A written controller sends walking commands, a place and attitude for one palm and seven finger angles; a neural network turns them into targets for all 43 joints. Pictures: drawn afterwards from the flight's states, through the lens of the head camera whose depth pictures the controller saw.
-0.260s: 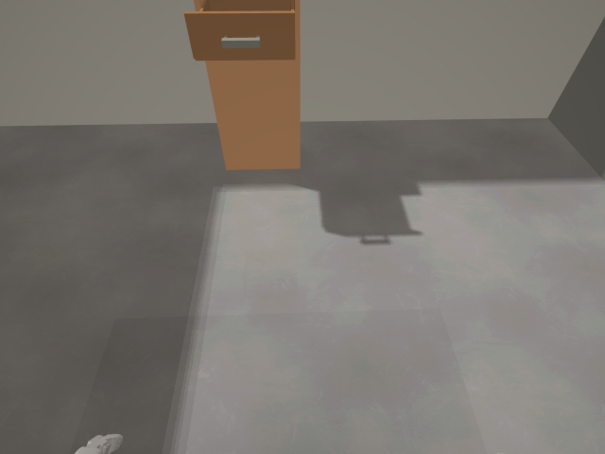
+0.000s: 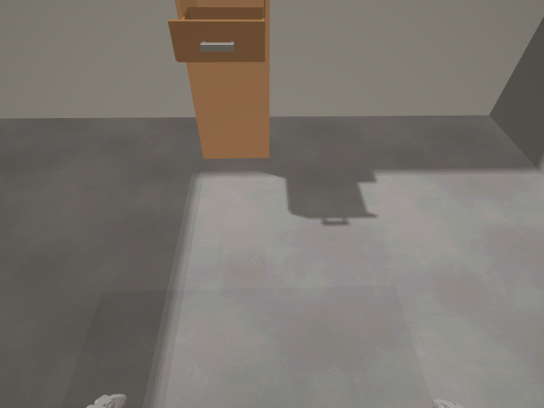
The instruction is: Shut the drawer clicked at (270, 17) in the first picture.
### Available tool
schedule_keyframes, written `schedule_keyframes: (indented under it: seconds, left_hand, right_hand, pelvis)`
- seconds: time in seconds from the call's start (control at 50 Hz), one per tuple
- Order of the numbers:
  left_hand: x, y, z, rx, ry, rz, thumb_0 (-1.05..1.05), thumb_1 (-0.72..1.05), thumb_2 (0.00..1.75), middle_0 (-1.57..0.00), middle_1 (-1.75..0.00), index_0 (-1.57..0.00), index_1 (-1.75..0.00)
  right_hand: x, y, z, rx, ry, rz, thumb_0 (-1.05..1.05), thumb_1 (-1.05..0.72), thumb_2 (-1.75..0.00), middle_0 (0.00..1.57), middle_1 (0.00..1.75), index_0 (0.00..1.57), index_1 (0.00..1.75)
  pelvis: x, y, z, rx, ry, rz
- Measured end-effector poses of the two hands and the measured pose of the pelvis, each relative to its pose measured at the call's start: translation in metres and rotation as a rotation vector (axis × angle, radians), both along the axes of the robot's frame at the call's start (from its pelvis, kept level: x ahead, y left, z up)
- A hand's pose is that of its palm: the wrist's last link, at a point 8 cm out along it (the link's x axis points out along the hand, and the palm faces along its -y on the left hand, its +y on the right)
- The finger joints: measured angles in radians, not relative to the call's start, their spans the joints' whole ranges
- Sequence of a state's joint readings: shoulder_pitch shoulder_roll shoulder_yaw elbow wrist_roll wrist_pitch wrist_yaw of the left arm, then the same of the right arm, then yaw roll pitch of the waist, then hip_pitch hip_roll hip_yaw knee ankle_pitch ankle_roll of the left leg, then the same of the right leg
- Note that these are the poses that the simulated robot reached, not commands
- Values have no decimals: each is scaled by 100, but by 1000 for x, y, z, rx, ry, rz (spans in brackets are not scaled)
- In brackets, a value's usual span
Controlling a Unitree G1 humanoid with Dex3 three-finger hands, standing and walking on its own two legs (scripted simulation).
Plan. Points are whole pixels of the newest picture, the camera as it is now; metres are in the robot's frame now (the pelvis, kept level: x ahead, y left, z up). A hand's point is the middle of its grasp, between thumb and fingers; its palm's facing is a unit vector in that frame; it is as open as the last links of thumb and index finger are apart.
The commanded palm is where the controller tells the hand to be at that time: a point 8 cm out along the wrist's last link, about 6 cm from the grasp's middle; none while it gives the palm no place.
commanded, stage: stand and wait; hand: left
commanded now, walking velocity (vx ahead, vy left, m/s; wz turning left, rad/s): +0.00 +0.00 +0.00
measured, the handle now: (218, 44) +1.28 +0.28 +0.00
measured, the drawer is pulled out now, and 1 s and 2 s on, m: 0.28 0.28 0.28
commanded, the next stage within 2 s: look at it before walking up in 0.56 s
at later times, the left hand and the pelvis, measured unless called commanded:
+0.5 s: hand out of the picture +0.05 +0.24 -0.15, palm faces -0.04 -0.94 -0.34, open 7.4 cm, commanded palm none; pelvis -0.02 -0.01 +0.00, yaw +0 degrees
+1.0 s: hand out of the picture +0.06 +0.24 -0.15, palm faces -0.05 -0.94 -0.33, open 7.4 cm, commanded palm none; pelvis -0.01 +0.00 +0.00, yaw -1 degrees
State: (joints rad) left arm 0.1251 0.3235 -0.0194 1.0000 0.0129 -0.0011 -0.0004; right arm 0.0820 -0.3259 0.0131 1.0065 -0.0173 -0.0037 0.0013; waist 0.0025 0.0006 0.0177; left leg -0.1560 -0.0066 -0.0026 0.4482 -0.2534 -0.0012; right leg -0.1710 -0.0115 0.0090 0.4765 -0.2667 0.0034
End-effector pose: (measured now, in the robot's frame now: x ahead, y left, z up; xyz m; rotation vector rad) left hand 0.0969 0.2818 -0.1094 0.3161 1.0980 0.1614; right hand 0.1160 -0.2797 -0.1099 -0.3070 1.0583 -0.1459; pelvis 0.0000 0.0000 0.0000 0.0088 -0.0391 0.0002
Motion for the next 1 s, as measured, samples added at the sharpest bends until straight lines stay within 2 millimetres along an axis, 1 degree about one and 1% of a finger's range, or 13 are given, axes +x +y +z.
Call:
schedule_keyframes:
  seconds: [0.08, 0.24, 0.34, 0.42, 0.56, 0.78, 1.0]
  left_hand:
    - [-12, -3, -3, -5, 28, 8, 0, 90, 90, -20, -30, -20, -30]
    - [-37, -1, -8, 1, 95, 25, 0, 90, 90, -20, -30, -20, -30]
    - [-46, 2, -8, 7, 117, 32, 0, 90, 90, -20, -30, -20, -30]
    - [-48, 3, -7, 10, 121, 32, 0, 91, 90, -20, -30, -20, -30]
    - [-45, 4, -6, 11, 109, 25, 0, 91, 90, -20, -30, -20, -30]
    - [-39, 2, -5, 5, 92, 15, 0, 91, 90, -20, -30, -20, -30]
    - [-39, 3, -7, 3, 105, 16, 0, 91, 90, -20, -30, -20, -30]
  right_hand:
    - [-14, -6, -2, -6, 35, -14, 0, -90, -90, 20, 30, 20, 30]
    - [-52, -17, -6, -23, 128, -49, 0, -90, -90, 20, 30, 20, 30]
    - [-70, -20, -8, -27, 171, -65, 0, -90, -90, 20, 30, 20, 30]
    - [-78, -20, -9, -25, 186, -72, 0, -90, -90, 20, 30, 20, 30]
    - [-81, -17, -10, -15, 181, -73, 0, -90, -90, 20, 30, 20, 30]
    - [-71, -12, -9, -4, 152, -68, 0, -90, -90, 20, 30, 20, 30]
    - [-64, -12, -6, -13, 149, -68, 0, -90, -90, 20, 30, 20, 30]
  pelvis:
    - [-3, -3, 1, -1, -2, -1]
    - [-9, -6, 2, -4, -1, -2]
    - [-12, -6, 3, -5, -3, -3]
    - [-15, -6, 3, -5, -5, -4]
    - [-18, -5, 4, -5, -3, -6]
    - [-17, -4, 4, -4, 0, -11]
    - [-14, -2, 5, -5, 3, -13]
